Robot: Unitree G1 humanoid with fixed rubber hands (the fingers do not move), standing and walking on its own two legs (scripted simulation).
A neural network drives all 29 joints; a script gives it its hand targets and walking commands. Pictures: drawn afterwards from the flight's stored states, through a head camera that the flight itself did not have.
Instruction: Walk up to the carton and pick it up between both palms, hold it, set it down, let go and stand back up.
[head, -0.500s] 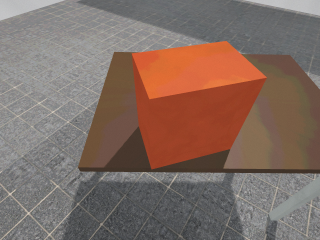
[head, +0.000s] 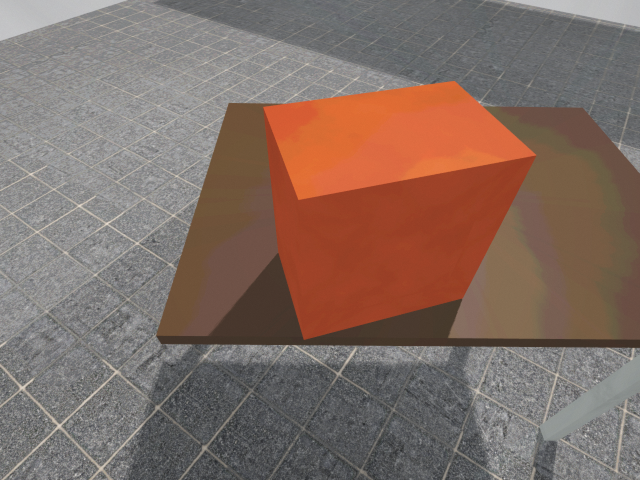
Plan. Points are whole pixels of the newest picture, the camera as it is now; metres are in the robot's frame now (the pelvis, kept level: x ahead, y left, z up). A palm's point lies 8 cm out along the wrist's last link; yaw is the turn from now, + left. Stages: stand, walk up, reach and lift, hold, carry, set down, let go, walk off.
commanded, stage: walk up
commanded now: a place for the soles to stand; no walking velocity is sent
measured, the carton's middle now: (376, 215) +0.49 -0.06 +0.06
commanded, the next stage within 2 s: none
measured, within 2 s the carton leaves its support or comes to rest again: neither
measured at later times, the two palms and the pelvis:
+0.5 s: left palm out of the picture +0.07 +0.33 -0.10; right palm out of the picture +0.09 -0.30 -0.11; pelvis +0.00 +0.01 +0.00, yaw +0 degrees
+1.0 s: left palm out of the picture +0.07 +0.33 -0.09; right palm out of the picture +0.12 -0.30 -0.11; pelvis +0.01 +0.01 +0.00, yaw +1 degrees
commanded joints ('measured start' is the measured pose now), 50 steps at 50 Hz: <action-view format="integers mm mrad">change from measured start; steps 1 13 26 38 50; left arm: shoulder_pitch -77 -48 -34 -102 -25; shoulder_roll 255 256 190 236 288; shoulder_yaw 68 67 46 60 71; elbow -57 -44 -44 -79 -41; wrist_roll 16 19 3 5 15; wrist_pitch -33 -41 -32 -29 -44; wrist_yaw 29 30 29 34 45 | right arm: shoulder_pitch -37 -66 -83 7 -52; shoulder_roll -196 -190 -215 -226 -169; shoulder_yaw -65 -61 -60 -79 -67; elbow -86 -91 -99 -86 -105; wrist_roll -25 -23 -26 -31 -11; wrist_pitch -20 -19 -22 -25 -7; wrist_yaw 9 8 3 7 -3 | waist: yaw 6 22 31 -6 20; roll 13 26 172 71 -52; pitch -62 -50 -47 -47 -103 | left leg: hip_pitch -13 -70 -27 52 -20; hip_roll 45 46 162 111 2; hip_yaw -83 -106 -297 -176 -32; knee -37 -46 -240 -97 102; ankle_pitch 111 74 13 283 30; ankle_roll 66 59 131 84 28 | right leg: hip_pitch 80 121 80 23 182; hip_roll -177 -179 -17 -111 -305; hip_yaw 131 158 36 31 225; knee -172 -207 -96 -23 -187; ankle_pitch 26 -8 -83 94 354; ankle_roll -100 -101 -30 -62 -180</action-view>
